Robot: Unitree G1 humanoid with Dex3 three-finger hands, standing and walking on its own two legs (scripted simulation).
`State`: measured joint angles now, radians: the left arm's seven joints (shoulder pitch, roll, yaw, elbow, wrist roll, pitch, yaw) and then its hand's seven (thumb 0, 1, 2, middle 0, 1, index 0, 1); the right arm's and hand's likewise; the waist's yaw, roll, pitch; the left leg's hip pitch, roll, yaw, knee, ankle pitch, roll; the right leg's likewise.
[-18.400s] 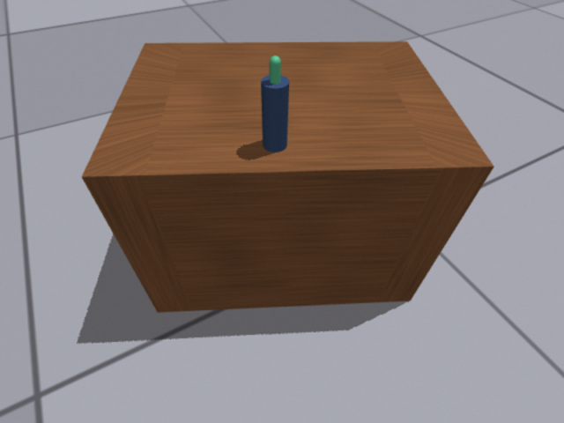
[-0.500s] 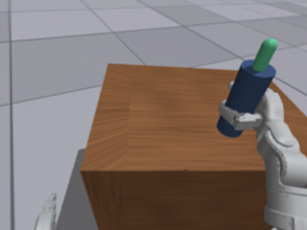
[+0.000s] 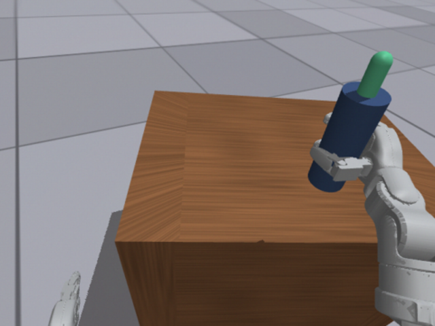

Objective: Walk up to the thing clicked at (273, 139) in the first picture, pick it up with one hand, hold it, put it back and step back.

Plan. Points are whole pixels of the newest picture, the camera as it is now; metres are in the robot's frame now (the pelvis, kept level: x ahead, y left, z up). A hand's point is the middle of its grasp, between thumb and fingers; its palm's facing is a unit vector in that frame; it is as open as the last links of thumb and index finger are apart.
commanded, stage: crouch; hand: right
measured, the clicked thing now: (349, 128) +0.33 -0.18 +0.27
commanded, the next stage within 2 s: lower in 1.08 s
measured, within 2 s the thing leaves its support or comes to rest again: neither
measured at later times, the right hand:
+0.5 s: hand (321, 165) +0.38 -0.20 +0.15, palm faces +0.21 +0.98 -0.02, open 8.8 cm
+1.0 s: hand (316, 170) +0.41 -0.21 +0.10, palm faces +0.18 +0.98 -0.01, open 8.8 cm
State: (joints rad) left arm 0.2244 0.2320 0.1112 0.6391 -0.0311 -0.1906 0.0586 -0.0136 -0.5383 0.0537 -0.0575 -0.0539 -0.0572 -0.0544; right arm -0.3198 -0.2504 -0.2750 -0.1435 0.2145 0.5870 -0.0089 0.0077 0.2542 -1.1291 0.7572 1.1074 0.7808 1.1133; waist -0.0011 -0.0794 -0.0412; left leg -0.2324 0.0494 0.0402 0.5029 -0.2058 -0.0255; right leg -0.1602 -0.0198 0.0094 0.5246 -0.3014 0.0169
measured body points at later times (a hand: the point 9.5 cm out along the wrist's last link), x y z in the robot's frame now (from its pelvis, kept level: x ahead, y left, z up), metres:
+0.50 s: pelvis -0.01 +0.00 +0.00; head -0.01 +0.01 +0.45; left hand +0.14 +0.26 -0.08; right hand +0.37 -0.25 +0.15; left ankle +0.04 +0.14 -0.73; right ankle -0.01 -0.13 -0.73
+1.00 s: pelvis +0.00 +0.00 -0.01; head +0.02 +0.00 +0.44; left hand +0.15 +0.27 -0.08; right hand +0.40 -0.26 +0.11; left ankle +0.04 +0.14 -0.73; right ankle -0.01 -0.13 -0.73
